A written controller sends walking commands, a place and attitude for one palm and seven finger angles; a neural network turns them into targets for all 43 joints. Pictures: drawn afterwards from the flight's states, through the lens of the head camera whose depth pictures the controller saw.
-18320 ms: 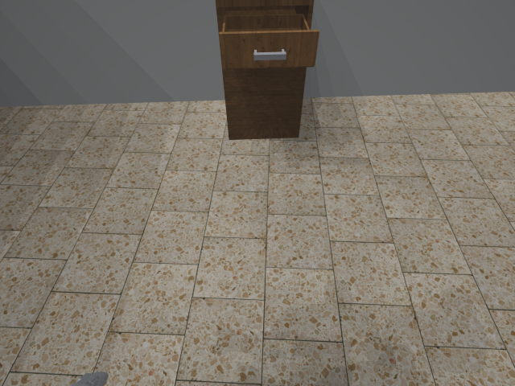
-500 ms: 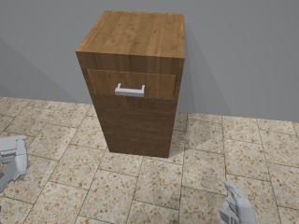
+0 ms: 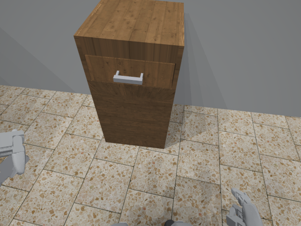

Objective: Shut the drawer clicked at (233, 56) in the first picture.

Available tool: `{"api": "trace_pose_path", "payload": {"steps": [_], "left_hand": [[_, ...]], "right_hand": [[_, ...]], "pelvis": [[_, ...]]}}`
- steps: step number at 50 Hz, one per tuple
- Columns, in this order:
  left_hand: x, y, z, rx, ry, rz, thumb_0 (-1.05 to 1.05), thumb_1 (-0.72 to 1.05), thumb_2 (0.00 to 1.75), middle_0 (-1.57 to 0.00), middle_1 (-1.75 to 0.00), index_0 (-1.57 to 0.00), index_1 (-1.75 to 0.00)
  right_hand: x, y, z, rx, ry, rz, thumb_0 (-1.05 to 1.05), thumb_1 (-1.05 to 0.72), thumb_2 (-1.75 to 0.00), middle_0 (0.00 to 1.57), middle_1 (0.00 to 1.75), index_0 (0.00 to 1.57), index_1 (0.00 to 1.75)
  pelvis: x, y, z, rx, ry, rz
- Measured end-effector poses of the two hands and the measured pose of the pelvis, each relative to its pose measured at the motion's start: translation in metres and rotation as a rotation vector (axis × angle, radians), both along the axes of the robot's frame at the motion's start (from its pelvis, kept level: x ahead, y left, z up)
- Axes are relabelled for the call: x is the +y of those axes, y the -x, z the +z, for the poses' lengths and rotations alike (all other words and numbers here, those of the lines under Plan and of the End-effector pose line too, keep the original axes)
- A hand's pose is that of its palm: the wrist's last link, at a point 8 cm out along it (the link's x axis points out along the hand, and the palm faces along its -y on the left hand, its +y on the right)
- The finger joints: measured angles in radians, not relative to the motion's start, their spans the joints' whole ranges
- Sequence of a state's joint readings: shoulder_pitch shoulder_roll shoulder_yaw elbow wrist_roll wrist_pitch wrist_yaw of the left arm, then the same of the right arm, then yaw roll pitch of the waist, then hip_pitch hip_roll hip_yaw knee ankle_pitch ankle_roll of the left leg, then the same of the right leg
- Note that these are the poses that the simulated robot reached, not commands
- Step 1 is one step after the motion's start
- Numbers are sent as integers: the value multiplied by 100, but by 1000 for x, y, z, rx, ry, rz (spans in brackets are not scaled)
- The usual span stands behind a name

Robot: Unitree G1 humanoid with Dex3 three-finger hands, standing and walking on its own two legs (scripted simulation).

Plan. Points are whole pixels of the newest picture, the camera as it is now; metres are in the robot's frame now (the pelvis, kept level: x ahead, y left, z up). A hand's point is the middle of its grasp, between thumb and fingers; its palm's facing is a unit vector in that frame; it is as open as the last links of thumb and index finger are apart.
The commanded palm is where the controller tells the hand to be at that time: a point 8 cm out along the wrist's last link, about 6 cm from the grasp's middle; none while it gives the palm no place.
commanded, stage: step back with the hand held close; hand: left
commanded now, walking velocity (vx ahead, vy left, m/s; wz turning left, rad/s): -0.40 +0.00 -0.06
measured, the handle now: (128, 76) +0.72 +0.12 -0.07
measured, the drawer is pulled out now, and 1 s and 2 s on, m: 0.00 0.00 0.00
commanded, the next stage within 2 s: stop stepping back and stand still in 0.46 s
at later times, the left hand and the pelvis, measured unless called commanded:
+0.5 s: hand out of the picture +0.12 +0.27 +0.18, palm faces +0.33 -0.80 -0.49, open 3.2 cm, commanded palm +0.06 +0.31 +0.19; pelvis -0.07 +0.03 +0.01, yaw +1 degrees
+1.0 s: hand out of the picture +0.03 +0.31 +0.19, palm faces +0.37 -0.86 -0.35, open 3.2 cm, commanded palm -0.05 +0.35 +0.19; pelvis -0.18 +0.07 +0.00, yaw +0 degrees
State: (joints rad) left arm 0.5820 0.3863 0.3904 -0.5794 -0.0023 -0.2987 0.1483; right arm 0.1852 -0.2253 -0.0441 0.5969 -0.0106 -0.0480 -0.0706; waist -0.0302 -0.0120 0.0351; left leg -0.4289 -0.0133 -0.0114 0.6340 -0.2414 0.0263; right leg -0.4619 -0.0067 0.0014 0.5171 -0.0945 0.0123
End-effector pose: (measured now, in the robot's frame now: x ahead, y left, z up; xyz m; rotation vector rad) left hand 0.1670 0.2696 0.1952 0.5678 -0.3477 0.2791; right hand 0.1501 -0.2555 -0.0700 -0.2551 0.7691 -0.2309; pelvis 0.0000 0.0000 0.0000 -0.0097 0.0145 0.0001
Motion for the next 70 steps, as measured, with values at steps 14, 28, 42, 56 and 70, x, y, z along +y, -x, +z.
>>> {"api": "trace_pose_path", "payload": {"steps": [14, 28, 42, 56, 70], "left_hand": [[-3, 33, 3, 25, -11, -24, 1, 88, 90, -140, -160, -141, -160], [52, 96, 8, -13, -17, 6, 1, 88, 90, -140, -160, -141, -160], [61, 162, -1, -98, 109, -16, 1, 88, 90, -141, -160, -141, -160], [97, 232, 16, -114, 40, -71, 1, 88, 90, -141, -160, -141, -160], [107, 263, 18, -3, 69, -119, 1, 89, 90, -140, -160, -141, -160]], "right_hand": [[13, 14, 6, -25, -24, 52, 1, -91, -89, 21, 30, 21, 30], [43, 71, 27, -71, 36, 42, 1, -91, -89, 21, 30, 21, 30], [77, 139, 11, -94, 23, 65, 1, -90, -89, 21, 30, 21, 31], [110, 238, 15, -36, 20, 25, 1, -90, -89, 21, 30, 21, 30], [153, 317, 29, -42, -56, -30, 1, -90, -89, 21, 30, 21, 31]], "pelvis": [[-5, 33, 7, 38, 29, 12], [30, 81, 11, 1, 96, 37], [52, 140, -6, -64, 76, -17], [90, 207, 0, -61, 20, -65], [114, 267, 24, -53, 77, -83]]}}
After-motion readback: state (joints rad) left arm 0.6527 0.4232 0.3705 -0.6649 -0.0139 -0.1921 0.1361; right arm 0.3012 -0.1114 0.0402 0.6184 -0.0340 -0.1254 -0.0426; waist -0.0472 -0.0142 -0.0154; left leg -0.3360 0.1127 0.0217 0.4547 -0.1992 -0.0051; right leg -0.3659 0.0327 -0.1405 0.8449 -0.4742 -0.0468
